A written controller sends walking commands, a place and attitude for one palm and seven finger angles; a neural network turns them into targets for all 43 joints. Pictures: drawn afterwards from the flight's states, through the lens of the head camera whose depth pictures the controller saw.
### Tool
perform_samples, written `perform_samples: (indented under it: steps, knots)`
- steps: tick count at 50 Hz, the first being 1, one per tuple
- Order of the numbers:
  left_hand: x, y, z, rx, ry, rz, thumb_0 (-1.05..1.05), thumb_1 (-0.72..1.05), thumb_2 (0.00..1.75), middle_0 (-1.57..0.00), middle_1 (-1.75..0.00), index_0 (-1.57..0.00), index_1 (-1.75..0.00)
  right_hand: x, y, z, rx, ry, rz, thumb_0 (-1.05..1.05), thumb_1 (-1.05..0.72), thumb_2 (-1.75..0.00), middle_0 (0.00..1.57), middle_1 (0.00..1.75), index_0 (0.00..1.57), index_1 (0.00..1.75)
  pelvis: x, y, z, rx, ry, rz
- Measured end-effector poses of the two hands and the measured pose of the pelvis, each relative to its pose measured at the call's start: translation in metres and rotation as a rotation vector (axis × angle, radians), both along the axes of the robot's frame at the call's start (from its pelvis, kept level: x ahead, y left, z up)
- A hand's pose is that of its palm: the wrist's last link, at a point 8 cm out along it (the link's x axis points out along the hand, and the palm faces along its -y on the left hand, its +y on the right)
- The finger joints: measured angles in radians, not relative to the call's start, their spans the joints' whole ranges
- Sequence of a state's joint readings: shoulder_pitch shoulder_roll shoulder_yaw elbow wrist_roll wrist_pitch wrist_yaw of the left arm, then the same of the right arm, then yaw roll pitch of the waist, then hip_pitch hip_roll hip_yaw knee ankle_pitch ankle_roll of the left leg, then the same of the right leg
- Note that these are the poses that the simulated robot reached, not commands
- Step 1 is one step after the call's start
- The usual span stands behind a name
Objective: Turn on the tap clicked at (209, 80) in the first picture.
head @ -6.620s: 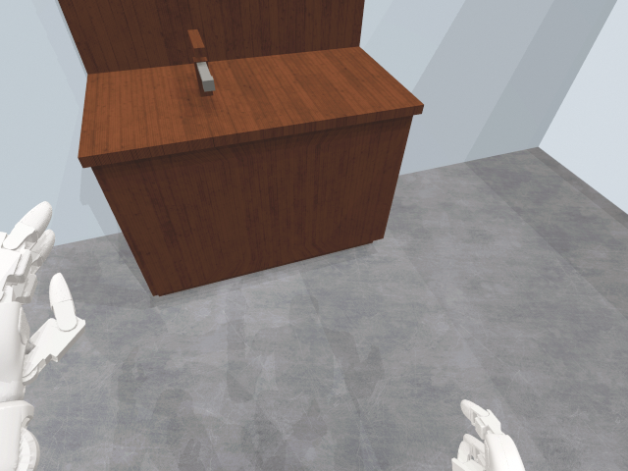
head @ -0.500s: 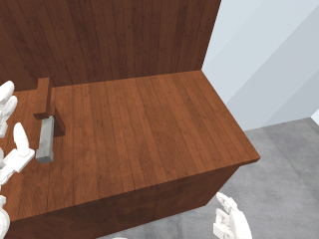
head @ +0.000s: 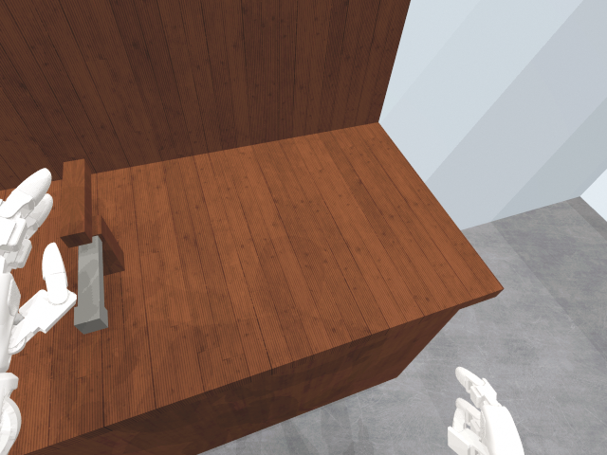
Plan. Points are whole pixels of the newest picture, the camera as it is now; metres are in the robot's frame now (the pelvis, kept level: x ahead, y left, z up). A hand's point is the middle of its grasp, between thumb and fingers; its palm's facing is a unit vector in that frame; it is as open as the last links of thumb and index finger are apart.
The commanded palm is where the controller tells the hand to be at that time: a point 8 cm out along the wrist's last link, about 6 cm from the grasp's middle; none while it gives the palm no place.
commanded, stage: come to a stop and stand still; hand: left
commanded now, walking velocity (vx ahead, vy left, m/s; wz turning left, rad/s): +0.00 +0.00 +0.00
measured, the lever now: (91, 317) +0.26 +0.28 +0.03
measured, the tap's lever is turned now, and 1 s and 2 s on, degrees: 0 0 0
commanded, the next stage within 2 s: look again from close up in 0.46 s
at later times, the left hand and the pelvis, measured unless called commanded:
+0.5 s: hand (35, 289) +0.23 +0.27 +0.16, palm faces +0.39 -0.83 -0.40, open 7.4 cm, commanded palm +0.16 +0.30 +0.18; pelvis +0.01 +0.01 +0.00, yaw +2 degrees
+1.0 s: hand (57, 299) +0.22 +0.25 +0.16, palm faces +0.37 -0.82 -0.43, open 7.4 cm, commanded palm +0.16 +0.28 +0.18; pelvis +0.01 +0.00 +0.00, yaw +2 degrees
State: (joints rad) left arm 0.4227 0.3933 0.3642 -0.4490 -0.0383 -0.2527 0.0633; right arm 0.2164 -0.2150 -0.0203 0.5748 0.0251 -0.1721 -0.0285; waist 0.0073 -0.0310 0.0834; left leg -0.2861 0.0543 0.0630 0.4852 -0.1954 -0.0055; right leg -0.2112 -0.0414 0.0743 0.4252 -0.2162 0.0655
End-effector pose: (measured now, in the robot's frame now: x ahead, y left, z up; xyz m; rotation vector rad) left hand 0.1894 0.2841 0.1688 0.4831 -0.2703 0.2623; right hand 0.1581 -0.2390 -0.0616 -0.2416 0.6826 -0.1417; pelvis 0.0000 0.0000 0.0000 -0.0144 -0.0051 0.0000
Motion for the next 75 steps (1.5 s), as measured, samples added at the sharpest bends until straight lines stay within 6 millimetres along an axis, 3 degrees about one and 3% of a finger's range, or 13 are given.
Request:
perform_samples:
  steps: [3, 7, 12, 19, 27, 45, 55, 67, 75]
  knots:
    - [0.0, 0.009, -0.008, 0.012, 0.027, -0.006, 0.01, 0.89, 0.9, -0.22, -0.3, -0.21, -0.3, -0.004, 0.012, -0.004, -0.008, 0.043, 0.004, 0.01, -0.91, -0.9, 0.2, 0.3, 0.2, 0.3, 0.003, 0.005, 0.0, 0.0, 0.005, 0.012]
    - [0.0, 0.026, 0.0, 0.038, -0.023, 0.042, 0.01, 0.88, 0.9, -0.22, -0.3, -0.21, -0.31, -0.001, 0.03, -0.009, -0.001, 0.083, 0.047, 0.01, -0.91, -0.9, 0.2, 0.3, 0.2, 0.3, 0.006, 0.009, -0.001, -0.004, 0.007, 0.028]
    - [-0.001, 0.031, 0.012, 0.039, -0.1, 0.071, 0.01, 0.89, 0.9, -0.22, -0.3, -0.21, -0.31, 0.016, 0.051, -0.011, 0.027, 0.071, 0.105, 0.01, -0.9, -0.9, 0.21, 0.3, 0.21, 0.3, 0.011, 0.014, -0.001, -0.01, 0.009, 0.033]
    - [0.002, 0.029, 0.005, 0.001, -0.066, 0.074, 0.01, 0.89, 0.9, -0.21, -0.3, -0.21, -0.3, 0.044, 0.061, -0.002, 0.048, 0.0, 0.128, 0.01, -0.9, -0.9, 0.21, 0.3, 0.21, 0.3, 0.015, 0.016, -0.001, -0.013, 0.007, 0.031]
    - [-0.005, 0.024, 0.006, -0.003, -0.047, 0.082, 0.01, 0.89, 0.9, -0.22, -0.3, -0.21, -0.3, 0.052, 0.049, 0.007, 0.027, -0.033, 0.118, 0.01, -0.9, -0.9, 0.21, 0.3, 0.21, 0.3, 0.013, 0.012, 0.0, -0.013, 0.004, 0.035]
    - [-0.007, 0.006, 0.005, 0.007, 0.0, 0.076, 0.01, 0.89, 0.9, -0.22, -0.3, -0.21, -0.3, 0.013, 0.016, -0.01, 0.025, 0.054, 0.036, 0.01, -0.91, -0.9, 0.2, 0.3, 0.21, 0.3, 0.008, -0.001, 0.001, -0.013, 0.003, 0.033]
    - [-0.009, 0.002, 0.008, 0.017, -0.004, 0.07, 0.01, 0.89, 0.9, -0.22, -0.3, -0.21, -0.31, 0.012, 0.012, -0.009, 0.027, 0.049, 0.026, 0.01, -0.91, -0.9, 0.2, 0.3, 0.21, 0.3, 0.006, -0.004, 0.001, -0.01, 0.003, 0.025]
    - [-0.024, -0.021, 0.012, 0.069, -0.027, 0.027, 0.01, 0.89, 0.9, -0.22, -0.3, -0.21, -0.3, 0.019, 0.009, -0.01, 0.047, 0.002, 0.093, 0.01, -0.9, -0.9, 0.21, 0.3, 0.21, 0.3, -0.012, -0.024, -0.006, -0.022, 0.024, 0.02]
    - [-0.038, -0.036, 0.016, 0.128, -0.059, -0.027, 0.01, 0.88, 0.9, -0.22, -0.3, -0.21, -0.31, -0.003, -0.014, -0.02, 0.001, 0.032, 0.065, 0.01, -0.9, -0.9, 0.21, 0.3, 0.21, 0.3, -0.027, -0.032, -0.012, -0.021, 0.038, 0.025]
